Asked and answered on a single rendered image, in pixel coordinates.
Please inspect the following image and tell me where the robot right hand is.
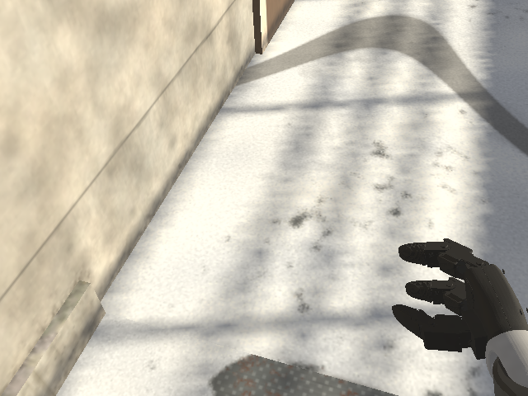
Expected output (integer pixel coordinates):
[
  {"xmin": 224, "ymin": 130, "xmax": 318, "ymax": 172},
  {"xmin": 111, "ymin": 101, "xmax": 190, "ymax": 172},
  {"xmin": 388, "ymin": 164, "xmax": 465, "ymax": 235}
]
[{"xmin": 392, "ymin": 238, "xmax": 528, "ymax": 360}]

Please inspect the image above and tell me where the robot right forearm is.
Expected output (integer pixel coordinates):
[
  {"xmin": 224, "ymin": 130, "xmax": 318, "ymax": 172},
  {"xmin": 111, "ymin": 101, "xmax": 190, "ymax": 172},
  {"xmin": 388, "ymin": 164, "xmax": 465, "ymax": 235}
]
[{"xmin": 485, "ymin": 330, "xmax": 528, "ymax": 396}]

